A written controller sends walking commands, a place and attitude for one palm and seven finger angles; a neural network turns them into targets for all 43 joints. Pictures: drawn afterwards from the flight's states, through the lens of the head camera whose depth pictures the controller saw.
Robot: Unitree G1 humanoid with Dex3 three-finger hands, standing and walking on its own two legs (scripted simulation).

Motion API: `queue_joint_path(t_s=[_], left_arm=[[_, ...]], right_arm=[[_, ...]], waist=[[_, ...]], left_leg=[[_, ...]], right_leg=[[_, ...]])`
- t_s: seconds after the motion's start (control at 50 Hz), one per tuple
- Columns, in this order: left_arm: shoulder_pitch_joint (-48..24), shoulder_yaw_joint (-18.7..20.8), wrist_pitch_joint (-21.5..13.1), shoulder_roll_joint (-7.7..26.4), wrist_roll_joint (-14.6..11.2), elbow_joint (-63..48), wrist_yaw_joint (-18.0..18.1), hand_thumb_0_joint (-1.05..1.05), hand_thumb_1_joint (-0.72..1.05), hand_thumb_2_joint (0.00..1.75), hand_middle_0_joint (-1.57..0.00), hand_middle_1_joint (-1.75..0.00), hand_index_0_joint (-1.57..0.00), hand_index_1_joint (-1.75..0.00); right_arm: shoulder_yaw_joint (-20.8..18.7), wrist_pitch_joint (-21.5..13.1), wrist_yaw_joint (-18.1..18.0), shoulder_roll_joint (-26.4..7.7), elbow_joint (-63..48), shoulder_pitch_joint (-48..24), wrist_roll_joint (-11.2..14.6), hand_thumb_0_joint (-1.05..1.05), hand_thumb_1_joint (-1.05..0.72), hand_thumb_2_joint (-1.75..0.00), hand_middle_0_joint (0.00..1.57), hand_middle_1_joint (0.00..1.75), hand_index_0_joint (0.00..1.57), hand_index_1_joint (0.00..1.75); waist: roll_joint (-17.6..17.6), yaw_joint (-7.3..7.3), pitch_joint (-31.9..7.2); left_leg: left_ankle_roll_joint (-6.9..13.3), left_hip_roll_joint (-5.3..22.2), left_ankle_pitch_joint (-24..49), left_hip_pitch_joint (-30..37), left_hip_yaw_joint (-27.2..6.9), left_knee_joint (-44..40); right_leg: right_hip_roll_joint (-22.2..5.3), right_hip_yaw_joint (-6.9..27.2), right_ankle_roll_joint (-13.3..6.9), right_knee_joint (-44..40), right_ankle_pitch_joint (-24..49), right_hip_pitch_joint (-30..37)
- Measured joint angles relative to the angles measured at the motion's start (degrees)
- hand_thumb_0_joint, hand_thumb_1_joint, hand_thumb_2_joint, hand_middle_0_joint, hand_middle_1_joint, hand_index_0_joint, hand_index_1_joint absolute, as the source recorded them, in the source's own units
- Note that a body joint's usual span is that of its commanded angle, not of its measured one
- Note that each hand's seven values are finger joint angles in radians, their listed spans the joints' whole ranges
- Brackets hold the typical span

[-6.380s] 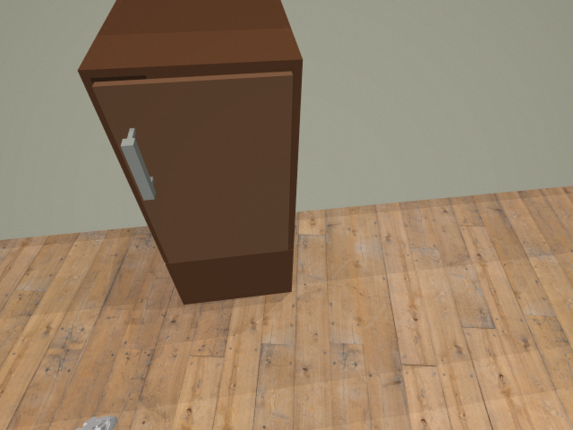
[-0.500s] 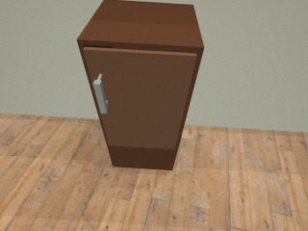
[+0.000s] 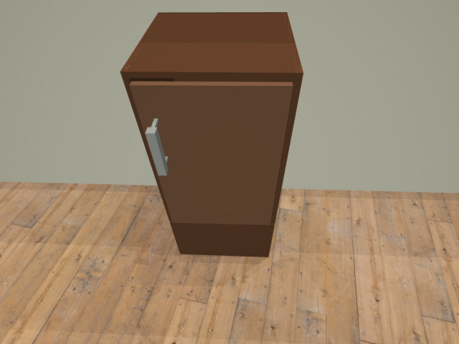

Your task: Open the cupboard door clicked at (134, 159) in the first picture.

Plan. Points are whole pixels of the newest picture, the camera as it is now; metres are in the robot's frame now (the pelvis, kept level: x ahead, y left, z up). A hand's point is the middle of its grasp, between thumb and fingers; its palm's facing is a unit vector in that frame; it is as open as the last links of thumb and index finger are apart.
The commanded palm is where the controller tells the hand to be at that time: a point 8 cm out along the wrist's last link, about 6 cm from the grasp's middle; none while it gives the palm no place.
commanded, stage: look again from close up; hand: left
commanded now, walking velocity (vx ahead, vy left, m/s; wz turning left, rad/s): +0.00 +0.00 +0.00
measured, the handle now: (159, 147) +0.59 +0.22 -0.03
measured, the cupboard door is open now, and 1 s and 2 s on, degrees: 0 0 0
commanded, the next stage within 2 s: raise the hand with hooked fingers in 0.26 s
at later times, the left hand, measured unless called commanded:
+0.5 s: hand (130, 332) +0.16 +0.19 -0.07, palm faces +0.25 -0.95 -0.19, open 7.4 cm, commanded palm +0.12 +0.23 -0.06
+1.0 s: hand (125, 317) +0.18 +0.20 -0.04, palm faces +0.00 -1.00 -0.09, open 9.9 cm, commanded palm +0.16 +0.26 -0.05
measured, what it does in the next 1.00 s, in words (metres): lowers itself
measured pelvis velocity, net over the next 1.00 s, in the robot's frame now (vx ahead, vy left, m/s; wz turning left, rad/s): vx -0.03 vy -0.02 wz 0.03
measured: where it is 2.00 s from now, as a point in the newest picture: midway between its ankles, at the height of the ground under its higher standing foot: outside the picture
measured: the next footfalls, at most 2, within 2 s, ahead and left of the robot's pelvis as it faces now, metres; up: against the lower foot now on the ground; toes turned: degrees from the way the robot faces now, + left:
none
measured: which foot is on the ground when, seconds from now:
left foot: down 0.00-1.00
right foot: down 0.00-1.00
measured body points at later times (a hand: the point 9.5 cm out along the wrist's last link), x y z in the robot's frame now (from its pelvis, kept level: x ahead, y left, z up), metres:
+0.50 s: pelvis +0.02 +0.00 +0.00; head +0.02 -0.02 +0.45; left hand +0.15 +0.24 -0.06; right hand +0.07 -0.25 -0.14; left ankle +0.00 +0.10 -0.74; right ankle +0.01 -0.11 -0.74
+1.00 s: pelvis -0.03 -0.02 -0.10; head +0.04 +0.00 +0.34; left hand +0.17 +0.25 -0.03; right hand +0.20 -0.23 -0.17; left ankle -0.01 +0.10 -0.74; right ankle +0.01 -0.11 -0.74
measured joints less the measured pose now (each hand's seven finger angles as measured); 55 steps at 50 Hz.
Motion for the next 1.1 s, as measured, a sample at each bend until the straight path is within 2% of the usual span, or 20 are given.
queue_joint_path(t_s=[0.2,0.38,0.4,0.42,0.44,0.48,0.5,0.54,0.6,0.66,0.7,0.72,0.78,0.86,0.92,0.96,1.0,1.06,1.1], left_arm=[[-3.2,0.3,-0.4,0.9,-0.2,-0.9,0.2,0.0,0.91,0.9,-0.2,-0.3,-0.2,-0.3],[-4.0,0.4,-0.6,1.2,-0.1,-0.4,0.6,0.01,0.93,0.9,-0.2,-0.3,-0.2,-0.3],[-1.2,1.5,2.7,1.2,-2.3,-8.8,0.8,0.01,0.93,0.9,-0.2,-0.3,-0.2,-0.3],[2.2,2.6,3.3,1.5,-3.8,-19.1,1.1,0.02,0.94,0.9,-0.21,-0.31,-0.2,-0.3],[4.8,3.0,1.6,2.0,-5.0,-27.8,2.1,0.02,0.94,0.89,-0.21,-0.31,-0.2,-0.3],[6.4,3.3,-1.0,2.4,-7.5,-39.9,3.9,0.02,0.92,0.89,-0.21,-0.32,-0.2,-0.31],[5.7,3.6,-2.3,2.3,-8.4,-44.3,3.8,0.02,0.91,0.88,-0.21,-0.32,-0.2,-0.32],[2.8,5.0,-7.1,2.1,-9.2,-49.1,2.2,0.02,0.88,0.87,-0.21,-0.34,-0.2,-0.33],[-0.6,7.8,-17.1,2.1,-11.4,-51.4,-3.9,0.01,0.82,0.85,-0.21,-0.37,-0.2,-0.37],[-0.2,9.3,-27.2,2.0,-14.1,-51.9,-13.6,0.01,0.76,0.83,-0.21,-0.41,-0.21,-0.4],[1.5,9.9,-31.6,2.1,-14.7,-51.0,-19.6,0.0,0.71,0.81,-0.21,-0.43,-0.21,-0.43],[2.6,10.2,-32.5,2.3,-14.9,-50.6,-21.7,0.0,0.69,0.8,-0.22,-0.45,-0.21,-0.44],[5.6,11.6,-31.7,3.1,-16.1,-50.1,-24.3,0.0,0.62,0.77,-0.23,-0.49,-0.22,-0.49],[7.6,14.5,-31.1,4.1,-17.6,-54.8,-22.4,0.01,0.52,0.73,-0.24,-0.55,-0.23,-0.55],[5.8,15.7,-32.7,5.3,-18.8,-59.9,-22.4,0.01,0.45,0.7,-0.24,-0.6,-0.23,-0.59],[2.3,15.5,-32.5,6.4,-19.6,-61.1,-24.2,0.01,0.4,0.68,-0.24,-0.63,-0.23,-0.62],[-1.9,15.1,-30.0,7.8,-19.8,-60.3,-26.5,0.01,0.35,0.66,-0.24,-0.66,-0.23,-0.65],[-6.4,14.9,-22.1,9.8,-20.1,-57.1,-29.0,0.01,0.28,0.63,-0.24,-0.7,-0.24,-0.7],[-7.0,15.5,-16.8,10.4,-20.5,-55.6,-28.8,0.01,0.24,0.61,-0.25,-0.73,-0.25,-0.73]], right_arm=[[1.0,-0.9,-0.2,0.7,2.2,-0.3,0.1,0.01,-0.92,-0.9,0.2,0.3,0.2,0.3],[0.7,-0.8,-0.4,0.2,3.2,-1.9,0.3,0.01,-0.91,-0.9,0.2,0.3,0.2,0.3],[0.8,-1.1,-0.6,-0.2,1.2,-1.4,0.9,0.01,-0.92,-0.9,0.2,0.3,0.2,0.3],[0.8,-3.3,-1.4,-0.7,-1.1,-0.3,1.4,0.02,-0.92,-0.9,0.21,0.3,0.2,0.3],[0.7,-6.2,-2.2,-1.3,-2.8,0.5,1.9,0.02,-0.92,-0.9,0.21,0.3,0.2,0.3],[-0.2,-10.2,-3.1,-2.9,-5.8,0.8,2.7,0.02,-0.92,-0.9,0.21,0.3,0.2,0.3],[-0.7,-11.6,-3.2,-3.8,-7.7,0.3,2.8,0.02,-0.92,-0.9,0.21,0.3,0.2,0.3],[-1.9,-13.5,-2.9,-5.5,-11.5,-1.6,2.4,0.02,-0.92,-0.9,0.21,0.3,0.2,0.3],[-3.4,-14.7,-1.6,-6.4,-17.6,-5.6,1.7,0.02,-0.91,-0.9,0.2,0.3,0.2,0.3],[-4.7,-15.2,0.3,-6.4,-23.5,-9.1,1.5,0.01,-0.91,-0.9,0.2,0.3,0.2,0.3],[-5.2,-15.2,1.1,-6.8,-27.0,-10.7,1.6,0.01,-0.91,-0.9,0.2,0.3,0.2,0.3],[-5.4,-15.0,1.2,-7.1,-28.6,-11.3,1.6,0.01,-0.91,-0.9,0.2,0.3,0.2,0.3],[-5.7,-14.0,0.8,-7.7,-32.0,-12.4,1.7,0.01,-0.91,-0.9,0.2,0.3,0.2,0.3],[-4.8,-13.4,-0.3,-7.1,-33.2,-12.7,1.4,0.01,-0.91,-0.9,0.2,0.3,0.2,0.3],[-2.7,-13.4,-1.0,-5.6,-31.3,-12.5,1.4,0.01,-0.91,-0.9,0.2,0.3,0.2,0.3],[-1.0,-13.4,-1.4,-4.5,-29.6,-12.2,1.7,0.01,-0.91,-0.9,0.2,0.3,0.2,0.3],[0.6,-13.0,-1.6,-3.4,-28.1,-11.6,2.2,0.01,-0.9,-0.9,0.2,0.3,0.2,0.3],[2.1,-11.7,-1.8,-1.9,-27.1,-9.7,3.1,0.01,-0.9,-0.9,0.21,0.3,0.21,0.3],[2.4,-10.7,-1.9,-1.4,-27.3,-7.6,3.3,0.01,-0.9,-0.9,0.21,0.3,0.21,0.3]], waist=[[-0.6,0.35,0.7],[-1.1,0.48,1.2],[-1.3,0.43,1.4],[-1.7,0.84,1.4],[-1.9,1.19,0.9],[-1.5,0.65,-0.7],[-1.0,0.06,-1.2],[-0.4,-0.95,-2.8],[-1.4,-1.15,-5.7],[-3.9,-0.63,-7.2],[-5.2,-0.11,-7.7],[-5.7,0.34,-7.9],[-6.6,1.86,-7.9],[-5.5,3.65,-7.3],[-4.0,4.23,-7.2],[-2.6,4.07,-6.9],[-1.5,3.39,-6.7],[-0.5,1.68,-6.3],[-0.3,0.36,-6.1]], left_leg=[[0.2,-1.0,1.0,2.6,0.6,-3.6],[-0.4,-0.2,0.3,3.1,0.5,-3.3],[-0.5,0.0,-0.1,2.5,0.5,-2.5],[-0.4,0.0,-0.4,2.5,0.7,-2.3],[-0.4,-0.1,-0.5,2.3,0.8,-2.2],[-0.5,-0.3,-0.9,1.1,0.2,-1.1],[-0.4,-0.5,-1.2,-0.1,-0.3,0.1],[-0.4,-0.7,-2.1,-3.8,-1.0,3.3],[-0.7,-0.4,-4.4,-11.4,-0.1,9.7],[-1.2,0.4,-7.4,-19.0,0.6,17.4],[-1.5,0.8,-8.8,-23.8,0.3,22.5],[-1.7,1.0,-8.9,-26.1,0.1,25.0],[-2.0,1.3,-12.9,-31.9,-1.0,31.9],[-2.5,2.0,-15.4,-37.7,-3.7,38.8],[-2.7,2.3,-16.2,-40.6,-5.4,41.9],[-2.7,2.5,-16.3,-41.9,-6.2,43.1],[-2.6,2.6,-16.0,-42.7,-6.4,43.5],[-2.2,2.7,-15.0,-42.2,-5.4,42.0],[-1.7,2.6,-14.1,-41.0,-4.4,39.9]], right_leg=[[-0.8,0.7,0.3,-0.8,-0.3,1.2],[0.0,0.6,0.0,-1.5,-0.7,2.1],[0.1,0.6,0.0,-1.2,-0.8,1.7],[0.1,0.8,-0.1,-0.6,-1.0,1.4],[0.0,0.9,-0.2,0.0,-1.3,1.0],[-0.3,0.3,-0.2,1.2,-2.1,0.0],[-0.6,-0.2,-0.1,2.0,-2.5,-0.8],[-1.0,-0.9,-0.1,4.8,-3.5,-4.0],[-1.0,-0.1,-0.5,11.8,-5.8,-12.3],[-0.6,0.6,-1.2,19.8,-8.6,-20.4],[-0.5,0.4,-1.6,24.9,-10.6,-25.1],[-0.4,0.2,-1.8,27.3,-11.5,-27.3],[-0.3,-0.8,-2.5,33.2,-14.0,-32.5],[0.1,-3.4,-3.1,37.7,-15.7,-36.5],[0.4,-5.1,-3.3,39.2,-16.1,-38.1],[0.6,-5.9,-3.3,39.6,-16.0,-38.8],[0.7,-6.0,-3.2,39.5,-15.5,-39.4],[0.8,-5.1,-2.8,38.2,-14.2,-39.4],[0.7,-4.1,-2.3,36.5,-13.2,-38.6]])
